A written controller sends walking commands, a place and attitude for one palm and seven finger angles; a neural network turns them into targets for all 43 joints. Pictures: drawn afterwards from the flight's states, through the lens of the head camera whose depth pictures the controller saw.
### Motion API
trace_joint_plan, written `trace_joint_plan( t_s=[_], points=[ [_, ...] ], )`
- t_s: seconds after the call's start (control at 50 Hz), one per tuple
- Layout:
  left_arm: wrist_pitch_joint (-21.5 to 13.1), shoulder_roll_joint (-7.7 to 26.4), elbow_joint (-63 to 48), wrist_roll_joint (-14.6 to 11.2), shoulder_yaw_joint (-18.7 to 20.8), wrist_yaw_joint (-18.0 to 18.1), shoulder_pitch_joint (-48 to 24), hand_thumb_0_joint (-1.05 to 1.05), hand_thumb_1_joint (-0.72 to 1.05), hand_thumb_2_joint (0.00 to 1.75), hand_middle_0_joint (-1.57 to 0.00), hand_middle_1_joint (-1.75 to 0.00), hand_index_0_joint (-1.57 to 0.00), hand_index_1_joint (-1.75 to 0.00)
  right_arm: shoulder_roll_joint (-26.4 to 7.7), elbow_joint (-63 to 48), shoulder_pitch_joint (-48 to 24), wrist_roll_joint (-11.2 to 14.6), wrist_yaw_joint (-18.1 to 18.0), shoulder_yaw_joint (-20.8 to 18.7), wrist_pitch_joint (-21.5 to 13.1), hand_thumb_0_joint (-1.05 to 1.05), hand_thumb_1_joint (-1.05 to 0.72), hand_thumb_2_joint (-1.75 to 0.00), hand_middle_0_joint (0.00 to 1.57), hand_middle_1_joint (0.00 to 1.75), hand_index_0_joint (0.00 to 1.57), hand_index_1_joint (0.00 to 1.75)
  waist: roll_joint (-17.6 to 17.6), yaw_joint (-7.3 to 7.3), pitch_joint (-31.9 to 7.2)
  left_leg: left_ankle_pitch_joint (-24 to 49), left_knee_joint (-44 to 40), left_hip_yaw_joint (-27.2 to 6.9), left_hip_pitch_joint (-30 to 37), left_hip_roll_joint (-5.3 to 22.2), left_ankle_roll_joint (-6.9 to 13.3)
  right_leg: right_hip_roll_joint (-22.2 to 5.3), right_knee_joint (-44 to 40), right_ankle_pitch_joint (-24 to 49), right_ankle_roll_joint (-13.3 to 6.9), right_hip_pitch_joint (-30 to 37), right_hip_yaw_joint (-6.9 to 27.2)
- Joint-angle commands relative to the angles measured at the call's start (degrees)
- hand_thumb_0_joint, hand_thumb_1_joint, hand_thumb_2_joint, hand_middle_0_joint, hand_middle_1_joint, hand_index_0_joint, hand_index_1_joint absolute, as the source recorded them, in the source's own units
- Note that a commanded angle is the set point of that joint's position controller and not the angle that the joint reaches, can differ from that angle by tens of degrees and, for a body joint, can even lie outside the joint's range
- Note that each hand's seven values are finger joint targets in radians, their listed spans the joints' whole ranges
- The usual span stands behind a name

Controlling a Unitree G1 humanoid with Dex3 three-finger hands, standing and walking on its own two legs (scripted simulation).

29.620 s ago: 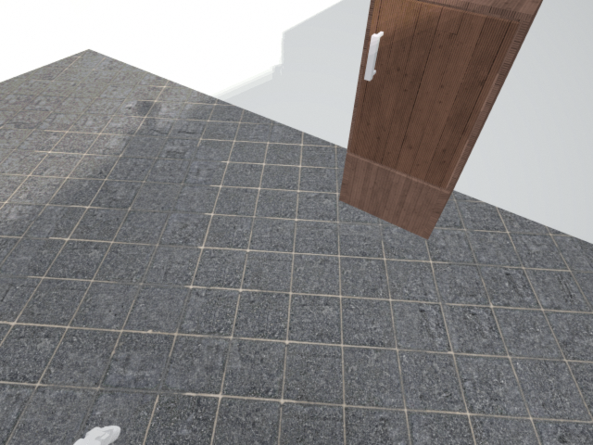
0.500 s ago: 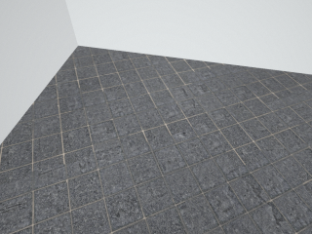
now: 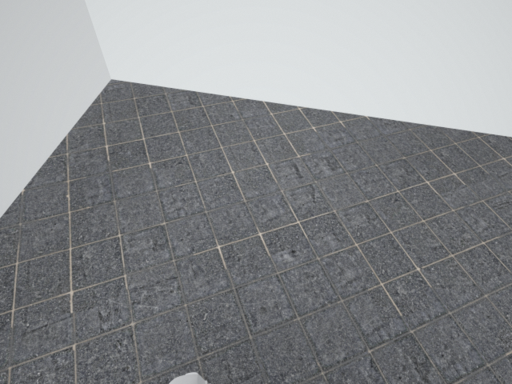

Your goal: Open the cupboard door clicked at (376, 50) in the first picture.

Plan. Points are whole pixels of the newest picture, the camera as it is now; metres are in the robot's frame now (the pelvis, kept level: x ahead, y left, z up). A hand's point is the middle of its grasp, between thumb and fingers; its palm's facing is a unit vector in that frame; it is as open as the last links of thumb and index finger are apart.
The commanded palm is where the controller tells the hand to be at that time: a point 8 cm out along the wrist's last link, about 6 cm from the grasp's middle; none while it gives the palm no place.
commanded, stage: turn to face it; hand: left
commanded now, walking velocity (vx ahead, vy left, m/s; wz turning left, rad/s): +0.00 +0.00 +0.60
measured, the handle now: out of the picture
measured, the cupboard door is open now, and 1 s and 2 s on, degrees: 44 44 44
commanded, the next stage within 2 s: none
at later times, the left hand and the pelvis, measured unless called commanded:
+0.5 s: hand out of the picture +0.12 +0.17 -0.15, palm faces +0.31 -0.91 -0.28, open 7.3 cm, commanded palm none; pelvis +0.10 -0.05 +0.00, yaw +17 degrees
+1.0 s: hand out of the picture +0.11 +0.17 -0.16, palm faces +0.57 -0.76 -0.31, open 7.4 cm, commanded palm none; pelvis +0.16 -0.07 -0.02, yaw +35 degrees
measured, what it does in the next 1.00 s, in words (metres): walks ahead, turning left: left foot, then right foot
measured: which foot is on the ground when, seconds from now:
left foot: up 0.00-0.02, down 0.04-0.34, up 0.36-0.66, down 0.68-0.98, up 1.00-1.00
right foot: down 0.00-0.04, up 0.06-0.32, down 0.34-0.68, up 0.70-0.98, down 1.00-1.00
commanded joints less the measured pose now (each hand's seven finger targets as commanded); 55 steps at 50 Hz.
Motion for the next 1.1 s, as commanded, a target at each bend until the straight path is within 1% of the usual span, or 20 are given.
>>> trace_joint_plan(
  t_s=[0.0, 0.02, 0.04, 0.06, 0.26, 0.28, 0.32, 0.36, 0.44, 0.56, 0.6, 0.62, 0.66, 0.68, 0.76, 0.92, 0.94, 0.96, 0.98, 1.08],
  points=[
    [0.4, 5.7, -2.7, -0.8, 1.0, 0.1, 3.6, 0.0, 0.9, 0.9, -0.2, -0.3, -0.2, -0.3, -7.8, -0.8, 9.7, -0.7, -0.1, -1.2, -0.9, 0.0, -0.9, -0.9, 0.2, 0.3, 0.2, 0.3, 8.9, -1.6, -8.7, 26.0, -14.8, -6.8, 18.0, 3.3, 2.6, -7.6, 12.4, 16.7, 0.1, -4.5, -0.1],
    [1.0, 3.5, -4.1, -1.5, 0.5, 0.1, 4.3, 0.0, 0.9, 0.9, -0.2, -0.3, -0.2, -0.3, -13.3, -1.5, 11.6, -1.0, -0.7, -2.3, -1.0, 0.0, -0.9, -0.9, 0.2, 0.3, 0.2, 0.3, 22.4, -2.3, -10.3, 44.0, -17.3, -24.8, 23.2, 16.1, 10.5, -0.6, 24.2, -13.3, 3.9, -15.4, -0.4],
    [1.7, 4.8, -5.3, -1.0, 0.3, 0.5, 2.0, 0.0, 0.9, 0.9, -0.2, -0.3, -0.2, -0.3, -15.1, -1.6, 11.3, -1.0, -1.6, -2.7, -0.2, 0.0, -0.9, -0.9, 0.2, 0.3, 0.2, 0.3, 19.3, -3.35, -11.7, 41.1, -19.2, -29.4, 21.6, 20.2, 15.4, 0.8, 32.9, -23.4, 3.4, -16.2, 7.0],
    [2.1, 4.8, -7.1, -0.7, 0.3, 0.5, -1.6, 0.0, 0.9, 0.9, -0.2, -0.3, -0.2, -0.3, -14.5, -3.0, 9.1, -1.1, -1.8, -2.8, 0.0, 0.0, -0.9, -0.9, 0.2, 0.3, 0.2, 0.3, 12.9, -2.48, -6.6, 35.0, -19.8, -29.1, 17.8, 19.2, 15.9, -0.2, 36.3, -19.9, 3.2, -19.6, 9.4],
    [3.0, 4.9, -7.3, -0.6, 1.2, 0.0, 2.6, 0.0, 0.9, 0.9, -0.2, -0.3, -0.2, -0.3, -15.1, -8.6, -5.4, -0.6, -1.8, -3.9, 1.5, 0.0, -0.9, -0.9, 0.2, 0.3, 0.2, 0.3, 11.3, 2.55, -8.9, 21.2, -16.0, -18.9, 8.6, 7.2, 8.7, 3.4, 9.2, -1.7, 4.0, -4.0, 7.0],
    [2.7, 6.0, -7.1, -0.4, 1.5, 0.1, 4.7, 0.0, 0.9, 0.9, -0.2, -0.3, -0.2, -0.3, -14.5, -9.5, -7.3, -0.2, -1.6, -4.0, 1.8, 0.0, -0.9, -0.9, 0.2, 0.3, 0.2, 0.3, 9.1, 3.89, -8.7, 14.5, -13.5, -18.2, 3.9, 4.7, 6.7, 2.4, 0.4, 4.1, 3.8, 2.2, 7.6],
    [2.2, 15.7, -8.2, 0.8, 3.4, 0.9, 6.5, 0.0, 0.9, 0.9, -0.2, -0.3, -0.2, -0.3, -8.4, -12.8, -9.7, 0.2, -0.5, -3.3, 2.2, 0.0, -0.9, -0.9, 0.2, 0.3, 0.2, 0.3, -19.0, 5.96, -5.1, -17.9, 10.3, -5.0, -11.5, -7.9, -0.9, -22.8, -14.6, 8.6, -5.3, 6.5, 32.7],
    [2.2, 13.6, -10.2, 0.6, 2.4, 1.2, 2.1, 0.0, 0.9, 0.9, -0.2, -0.3, -0.2, -0.3, -9.8, -12.9, -8.4, 0.0, 0.3, -3.9, 2.9, 0.0, -0.9, -0.9, 0.2, 0.3, 0.2, 0.3, -8.7, 3.17, -3.1, -16.4, 25.4, -8.9, -8.9, -3.8, 0.1, -23.5, -12.7, 8.6, -9.4, -2.8, 25.7],
    [1.7, 9.5, -10.4, 0.3, 1.2, 1.0, 1.0, 0.0, 0.9, 0.9, -0.2, -0.3, -0.2, -0.3, -8.1, -11.7, -10.2, 0.0, 0.9, -3.0, 3.5, 0.0, -0.9, -0.9, 0.2, 0.3, 0.2, 0.3, -10.3, 1.79, -2.4, -10.1, 22.3, -4.7, -10.2, -2.3, -2.0, -14.7, -6.0, 34.3, -5.7, 4.8, 10.2],
    [1.6, 13.0, -8.9, 0.5, 2.0, 0.8, 6.2, 0.0, 0.9, 0.9, -0.2, -0.3, -0.2, -0.3, -7.0, -13.3, -13.7, 0.3, 1.4, -1.5, 2.6, 0.0, -0.9, -0.9, 0.2, 0.3, 0.2, 0.3, -9.1, 4.3, -6.6, -7.3, -0.8, 1.2, -2.2, -4.9, -1.0, -15.5, 2.0, 50.1, -4.8, 13.4, 5.9],
    [1.4, 13.9, -9.4, 0.0, 2.3, 0.6, 4.9, 0.0, 0.9, 0.9, -0.2, -0.3, -0.2, -0.3, -8.9, -12.7, -9.8, 0.0, 1.1, -1.7, 2.2, 0.0, -0.9, -0.9, 0.2, 0.3, 0.2, 0.3, -8.1, 1.84, -8.7, -0.3, -9.1, 2.3, 5.8, -6.4, 0.2, -14.9, 8.0, 51.9, -2.8, 10.7, 3.1],
    [1.5, 14.0, -10.0, -0.4, 2.3, 0.4, 3.3, 0.0, 0.9, 0.9, -0.2, -0.3, -0.2, -0.3, -11.0, -11.7, -5.2, -0.2, 1.0, -2.2, 2.0, 0.0, -0.9, -0.9, 0.2, 0.3, 0.2, 0.3, -5.6, -1.02, -10.8, 8.5, -14.4, 1.2, 14.8, -5.5, 1.1, -14.5, 14.3, 45.7, -0.9, 5.4, 1.7],
    [2.0, 7.7, -13.9, -1.0, 0.5, 0.0, -0.5, 0.0, 0.9, 0.9, -0.2, -0.3, -0.2, -0.3, -22.1, -10.5, 3.6, -0.5, 0.2, -5.1, 1.6, 0.0, -0.9, -0.9, 0.2, 0.3, 0.2, 0.3, 20.2, -5.48, -15.1, 51.6, -16.6, -31.3, 32.5, 19.8, 15.0, -2.2, 38.8, -19.8, 5.7, -22.4, 3.1],
    [3.2, 9.7, -15.0, -0.5, 0.8, 0.5, -2.3, 0.0, 0.9, 0.9, -0.2, -0.3, -0.2, -0.3, -22.5, -9.4, 4.3, -0.2, -0.2, -5.0, 2.2, 0.0, -0.9, -0.9, 0.2, 0.3, 0.2, 0.3, 12.4, -5.17, -14.7, 47.0, -16.1, -29.5, 30.1, 21.6, 18.5, -2.9, 42.7, -20.9, 4.9, -24.3, 10.9],
    [4.5, 8.8, -12.8, 0.0, 1.5, -0.1, -1.4, 0.0, 0.9, 0.9, -0.2, -0.3, -0.2, -0.3, -17.4, -12.6, -8.0, -0.6, -1.3, -3.4, 1.8, 0.0, -0.9, -0.9, 0.2, 0.3, 0.2, 0.3, 15.9, 0.55, -4.2, 21.0, -20.3, -20.2, 12.7, 10.1, 11.1, -2.7, 37.7, -9.1, 5.1, -20.7, 11.6],
    [3.6, 8.1, -11.8, -0.3, 1.5, -0.3, 4.6, 0.0, 0.9, 0.9, -0.2, -0.3, -0.2, -0.3, -17.5, -13.7, -11.3, -0.4, -0.7, -4.5, 2.7, 0.0, -0.9, -0.9, 0.2, 0.3, 0.2, 0.3, 10.9, 3.84, -6.4, 8.0, -15.2, -21.0, 2.6, 4.2, 7.7, 3.2, 5.8, 0.4, 4.1, -0.1, 7.1],
    [3.1, 10.8, -11.6, 0.1, 2.1, 0.1, 7.1, 0.0, 0.9, 0.9, -0.2, -0.3, -0.2, -0.3, -15.0, -14.5, -12.0, 0.1, -0.5, -4.3, 2.8, 0.0, -0.9, -0.9, 0.2, 0.3, 0.2, 0.3, 3.3, 5.37, -6.7, 1.6, -8.5, -18.1, -2.6, -0.2, 5.0, -1.6, -4.3, 1.1, 3.0, 5.6, 12.1],
    [2.4, 16.9, -11.9, 1.0, 3.2, 0.7, 7.8, 0.0, 0.9, 0.9, -0.2, -0.3, -0.2, -0.3, -10.6, -15.7, -11.4, 0.5, -0.1, -3.8, 2.8, 0.0, -0.9, -0.9, 0.2, 0.3, 0.2, 0.3, -14.4, 5.89, -6.4, -12.9, 6.0, -8.2, -11.0, -8.6, 0.1, -17.8, -13.0, 0.2, -2.6, 8.4, 30.4],
    [2.5, 17.9, -12.6, 0.6, 2.9, 0.9, 6.5, 0.0, 0.9, 0.9, -0.2, -0.3, -0.2, -0.3, -12.1, -16.0, -12.4, 0.2, 0.2, -4.0, 2.9, 0.0, -0.9, -0.9, 0.2, 0.3, 0.2, 0.3, -15.8, 6.14, -5.8, -20.7, 20.8, -8.9, -9.6, -6.8, 0.2, -25.4, -14.3, 4.8, -8.2, 1.9, 35.1],
    [2.6, 11.2, -14.2, 0.6, 1.3, 1.1, -1.7, 0.0, 0.9, 0.9, -0.2, -0.3, -0.2, -0.3, -9.3, -13.6, -10.3, 0.1, 1.3, -3.1, 3.5, 0.0, -0.9, -0.9, 0.2, 0.3, 0.2, 0.3, -13.5, 1.38, -2.8, -12.9, 19.4, -5.4, -5.6, -2.5, -1.4, -14.8, -6.0, 25.1, -6.0, -0.1, 12.0]
  ],
)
